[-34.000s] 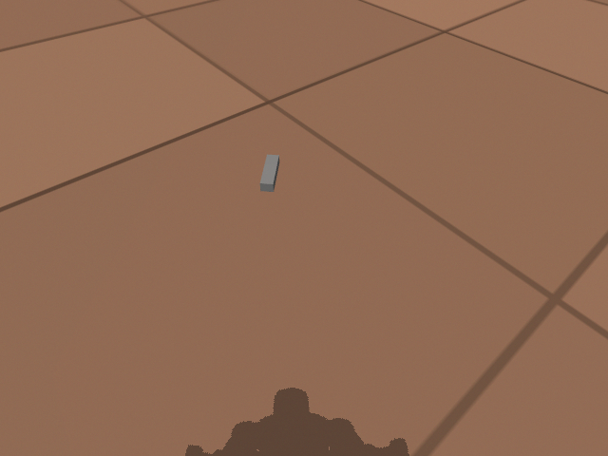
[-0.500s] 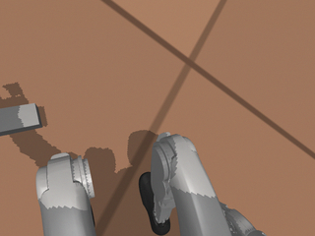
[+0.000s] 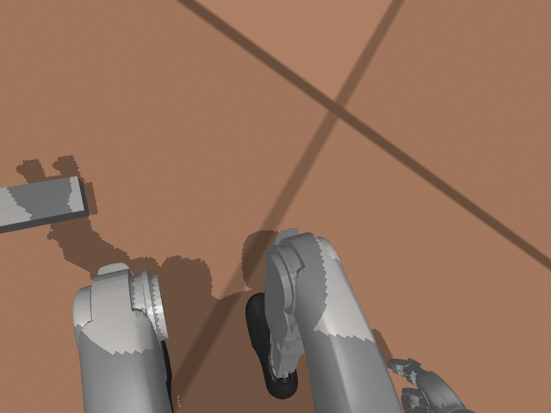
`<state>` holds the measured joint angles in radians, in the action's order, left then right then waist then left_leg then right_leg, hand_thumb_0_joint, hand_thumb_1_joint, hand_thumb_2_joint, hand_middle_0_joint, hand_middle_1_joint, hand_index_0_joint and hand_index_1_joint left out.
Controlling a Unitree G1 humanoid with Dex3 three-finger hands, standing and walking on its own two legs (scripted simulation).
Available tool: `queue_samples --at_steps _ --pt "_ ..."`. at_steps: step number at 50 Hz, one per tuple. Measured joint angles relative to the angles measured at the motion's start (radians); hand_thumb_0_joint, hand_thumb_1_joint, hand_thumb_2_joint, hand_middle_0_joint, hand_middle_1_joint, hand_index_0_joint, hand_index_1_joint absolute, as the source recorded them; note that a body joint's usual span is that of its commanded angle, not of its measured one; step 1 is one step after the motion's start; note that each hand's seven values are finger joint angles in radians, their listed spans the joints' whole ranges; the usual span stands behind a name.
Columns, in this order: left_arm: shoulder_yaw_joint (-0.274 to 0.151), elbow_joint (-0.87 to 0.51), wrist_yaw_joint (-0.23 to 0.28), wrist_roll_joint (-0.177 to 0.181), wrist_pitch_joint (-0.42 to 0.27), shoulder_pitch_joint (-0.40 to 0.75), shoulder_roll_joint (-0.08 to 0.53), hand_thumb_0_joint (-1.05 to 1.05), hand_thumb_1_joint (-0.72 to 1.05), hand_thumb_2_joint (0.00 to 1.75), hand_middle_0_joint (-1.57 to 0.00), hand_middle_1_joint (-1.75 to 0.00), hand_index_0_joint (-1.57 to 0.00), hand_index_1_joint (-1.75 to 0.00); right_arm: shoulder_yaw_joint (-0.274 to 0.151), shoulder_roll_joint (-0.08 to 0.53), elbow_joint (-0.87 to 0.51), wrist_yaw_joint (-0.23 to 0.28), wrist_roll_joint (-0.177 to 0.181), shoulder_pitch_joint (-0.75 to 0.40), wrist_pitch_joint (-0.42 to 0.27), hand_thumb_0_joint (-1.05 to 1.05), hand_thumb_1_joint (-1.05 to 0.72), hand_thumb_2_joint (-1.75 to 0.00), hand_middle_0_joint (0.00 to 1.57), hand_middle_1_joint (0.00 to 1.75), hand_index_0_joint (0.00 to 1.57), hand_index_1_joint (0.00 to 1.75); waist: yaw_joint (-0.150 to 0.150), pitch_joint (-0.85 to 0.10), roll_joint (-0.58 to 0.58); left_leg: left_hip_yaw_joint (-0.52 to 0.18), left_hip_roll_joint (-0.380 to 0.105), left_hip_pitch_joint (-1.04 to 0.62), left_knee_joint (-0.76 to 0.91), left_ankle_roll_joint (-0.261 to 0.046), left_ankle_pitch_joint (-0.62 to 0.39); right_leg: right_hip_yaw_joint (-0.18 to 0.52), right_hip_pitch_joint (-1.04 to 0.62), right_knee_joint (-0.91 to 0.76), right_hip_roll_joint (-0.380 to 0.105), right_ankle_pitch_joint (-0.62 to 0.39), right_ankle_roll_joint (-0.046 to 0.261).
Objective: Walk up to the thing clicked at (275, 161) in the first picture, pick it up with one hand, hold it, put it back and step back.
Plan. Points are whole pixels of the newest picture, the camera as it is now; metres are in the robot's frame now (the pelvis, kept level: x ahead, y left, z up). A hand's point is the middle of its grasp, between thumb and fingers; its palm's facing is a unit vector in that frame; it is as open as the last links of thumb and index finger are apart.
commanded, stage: home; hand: left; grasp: from above
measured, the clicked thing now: (10, 209) +0.46 +0.33 -0.32
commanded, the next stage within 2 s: none
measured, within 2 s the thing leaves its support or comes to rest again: neither
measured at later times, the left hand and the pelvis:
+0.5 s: hand out of the picture +0.40 +0.33 -0.07, palm faces -0.34 -0.40 -0.85, open 10.0 cm; pelvis +0.02 +0.01 +0.07, yaw +2 degrees
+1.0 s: hand out of the picture +0.27 +0.24 +0.15, palm faces +0.04 -0.92 -0.39, open 7.4 cm; pelvis +0.04 +0.00 +0.25, yaw +7 degrees
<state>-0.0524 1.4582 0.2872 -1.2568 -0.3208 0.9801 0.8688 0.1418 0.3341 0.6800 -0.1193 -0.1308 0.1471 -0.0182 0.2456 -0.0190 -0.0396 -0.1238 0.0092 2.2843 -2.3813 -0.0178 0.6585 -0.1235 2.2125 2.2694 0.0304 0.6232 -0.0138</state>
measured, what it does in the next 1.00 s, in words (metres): rises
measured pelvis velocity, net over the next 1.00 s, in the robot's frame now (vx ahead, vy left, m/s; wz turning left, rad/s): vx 0.04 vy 0.00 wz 0.12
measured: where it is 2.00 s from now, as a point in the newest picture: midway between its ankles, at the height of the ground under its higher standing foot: (219, 386)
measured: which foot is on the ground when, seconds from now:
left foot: down 0.00-1.00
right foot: down 0.00-1.00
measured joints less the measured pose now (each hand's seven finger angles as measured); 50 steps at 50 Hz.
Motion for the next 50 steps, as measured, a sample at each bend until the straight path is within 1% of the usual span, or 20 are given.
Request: queue_samples --at_steps 3,6,8,11,13,15,18,21,23,25,27,30,32,34,36,39,46,50 --pt "-0.03 0.014 0.04 -0.027 -0.012 0.001 0.015 0.0 -0.5 1.01 -0.09 -1.03 -0.1 -1.02 0.007 -0.011 0.006 -0.003 -0.015 0.008 -0.004 0.0 -0.91 -0.9 0.2 0.3 0.2 0.29 0.007 0.025 -0.008 -0.005 0.001 0.025 -0.033 -0.001 0.0 -0.005 0.021 0.028 0.0 0.0 -0.003" --pt "-0.066 -0.009 0.082 -0.042 -0.009 -0.018 0.013 0.0 -0.49 1.0 -0.1 -1.02 -0.11 -1.01 0.007 -0.029 0.014 -0.008 -0.027 0.022 -0.011 0.0 -0.9 -0.9 0.2 0.3 0.2 0.29 0.008 0.035 -0.01 -0.008 0.002 0.048 -0.058 -0.003 0.003 -0.008 0.041 0.05 0.0 0.002 -0.005" --pt "-0.088 -0.045 0.102 -0.045 0.003 -0.042 0.002 0.0 -0.47 0.99 -0.12 -1.0 -0.12 -0.99 0.001 -0.044 0.019 -0.013 -0.029 0.033 -0.015 0.0 -0.9 -0.9 0.2 0.3 0.2 0.29 0.005 0.028 -0.005 -0.007 0.004 0.063 -0.068 -0.003 0.006 -0.008 0.054 0.061 -0.001 0.007 -0.006" --pt "-0.105 -0.106 0.112 -0.02 0.036 -0.078 -0.025 0.0 -0.39 0.95 -0.16 -0.92 -0.16 -0.91 -0.017 -0.068 0.029 -0.021 -0.024 0.045 -0.022 0.0 -0.9 -0.9 0.2 0.3 0.2 0.29 -0.005 0.008 0.006 -0.002 0.004 0.071 -0.068 -0.005 0.013 -0.004 0.064 0.064 -0.003 0.016 -0.007" --pt "-0.112 -0.159 0.102 0.016 0.063 -0.106 -0.049 0.0 -0.33 0.93 -0.18 -0.84 -0.18 -0.84 -0.033 -0.083 0.031 -0.026 -0.015 0.05 -0.026 0.0 -0.9 -0.9 0.2 0.3 0.2 0.29 -0.016 -0.011 0.018 0.002 0.004 0.068 -0.057 -0.006 0.019 0.0 0.062 0.055 -0.003 0.023 -0.008" --pt "-0.111 -0.217 0.079 0.069 0.095 -0.139 -0.079 0.0 -0.25 0.9 -0.2 -0.77 -0.19 -0.76 -0.055 -0.096 0.031 -0.032 -0.001 0.054 -0.028 0.0 -0.9 -0.9 0.2 0.3 0.2 0.29 -0.031 -0.033 0.032 0.007 0.004 0.053 -0.035 -0.007 0.026 0.006 0.048 0.036 -0.004 0.031 -0.009" --pt "-0.097 -0.328 0.013 0.171 0.148 -0.206 -0.131 0.0 -0.1 0.88 -0.22 -0.66 -0.21 -0.66 -0.088 -0.107 0.026 -0.038 0.032 0.056 -0.024 0.0 -0.9 -0.9 0.2 0.3 0.2 0.29 -0.06 -0.071 0.051 0.019 0.003 0.008 0.019 -0.009 0.037 0.018 0.009 -0.011 -0.004 0.043 -0.01" --pt "-0.075 -0.464 -0.064 0.301 0.204 -0.305 -0.183 0.0 0.07 0.87 -0.22 -0.57 -0.21 -0.58 -0.109 -0.104 0.015 -0.035 0.068 0.049 -0.013 0.0 -0.9 -0.9 0.2 0.3 0.2 0.29 -0.09 -0.107 0.067 0.031 0.0 -0.061 0.093 -0.011 0.045 0.03 -0.054 -0.078 -0.003 0.05 -0.011" --pt "-0.061 -0.555 -0.12 0.393 0.241 -0.375 -0.215 0.0 0.2 0.87 -0.22 -0.52 -0.22 -0.53 -0.116 -0.095 0.005 -0.026 0.088 0.039 -0.006 0.0 -0.9 -0.9 0.2 0.3 0.2 0.29 -0.109 -0.126 0.072 0.037 -0.003 -0.115 0.148 -0.012 0.046 0.038 -0.103 -0.129 -0.001 0.05 -0.011" --pt "-0.049 -0.643 -0.173 0.479 0.272 -0.444 -0.242 0.0 0.34 0.88 -0.22 -0.48 -0.22 -0.48 -0.122 -0.084 -0.008 -0.014 0.103 0.027 0.0 0.0 -0.9 -0.9 0.2 0.3 0.2 0.29 -0.126 -0.139 0.072 0.042 -0.005 -0.17 0.201 -0.012 0.043 0.044 -0.155 -0.18 0.0 0.047 -0.01" --pt "-0.042 -0.731 -0.219 0.555 0.295 -0.516 -0.268 0.0 0.48 0.89 -0.22 -0.44 -0.22 -0.44 -0.131 -0.073 -0.024 -0.001 0.116 0.015 0.003 0.0 -0.9 -0.9 0.2 0.3 0.2 0.29 -0.142 -0.15 0.071 0.045 -0.006 -0.225 0.252 -0.011 0.038 0.047 -0.207 -0.229 0.0 0.042 -0.008" --pt "-0.035 -0.844 -0.258 0.657 0.32 -0.614 -0.303 0.0 0.64 0.9 -0.22 -0.38 -0.22 -0.38 -0.144 -0.057 -0.049 0.02 0.131 -0.004 0.003 0.0 -0.91 -0.9 0.2 0.3 0.2 0.29 -0.162 -0.161 0.063 0.048 -0.006 -0.303 0.324 -0.008 0.028 0.052 -0.283 -0.296 0.0 0.033 -0.005" --pt "-0.031 -0.908 -0.27 0.715 0.335 -0.671 -0.327 0.0 0.72 0.9 -0.22 -0.36 -0.22 -0.36 -0.151 -0.049 -0.064 0.035 0.14 -0.019 -0.002 0.0 -0.91 -0.9 0.2 0.3 0.2 0.29 -0.173 -0.166 0.058 0.049 -0.005 -0.354 0.368 -0.006 0.02 0.054 -0.332 -0.338 -0.002 0.027 -0.003" --pt "-0.028 -0.964 -0.275 0.764 0.352 -0.724 -0.349 0.0 0.77 0.9 -0.22 -0.34 -0.22 -0.34 -0.155 -0.043 -0.079 0.049 0.148 -0.036 -0.008 0.0 -0.91 -0.9 0.2 0.3 0.2 0.29 -0.181 -0.167 0.056 0.05 -0.003 -0.403 0.41 -0.002 0.013 0.055 -0.381 -0.377 -0.004 0.021 -0.001" --pt "-0.027 -1.014 -0.274 0.812 0.374 -0.776 -0.372 0.01 0.81 0.9 -0.22 -0.33 -0.22 -0.33 -0.157 -0.042 -0.093 0.064 0.155 -0.052 -0.016 0.0 -0.91 -0.9 0.2 0.3 0.2 0.29 -0.187 -0.168 0.055 0.05 -0.002 -0.452 0.451 0.001 0.005 0.056 -0.429 -0.415 -0.005 0.015 0.002" --pt "-0.025 -1.093 -0.267 0.893 0.42 -0.852 -0.408 0.01 0.85 0.9 -0.22 -0.32 -0.22 -0.31 -0.156 -0.05 -0.113 0.087 0.163 -0.072 -0.03 0.0 -0.91 -0.9 0.2 0.3 0.2 0.29 -0.193 -0.168 0.053 0.051 -0.001 -0.53 0.516 0.004 -0.005 0.058 -0.504 -0.475 -0.006 0.007 0.005" --pt "-0.012 -1.232 -0.245 1.083 0.529 -1.007 -0.482 0.01 0.89 0.9 -0.21 -0.31 -0.21 -0.3 -0.129 -0.095 -0.141 0.136 0.174 -0.08 -0.062 0.0 -0.91 -0.9 0.2 0.3 0.2 0.29 -0.198 -0.161 0.055 0.05 -0.004 -0.734 0.686 0.013 -0.03 0.06 -0.704 -0.638 -0.005 -0.015 0.015" --pt "-0.006 -1.29 -0.23 1.166 0.588 -1.084 -0.519 0.01 0.9 0.9 -0.21 -0.3 -0.21 -0.3 -0.109 -0.119 -0.146 0.164 0.178 -0.054 -0.079 0.01 -0.91 -0.9 0.2 0.3 0.2 0.29 -0.196 -0.157 0.058 0.049 -0.006 -0.867 0.797 0.016 -0.047 0.061 -0.836 -0.748 -0.003 -0.032 0.019"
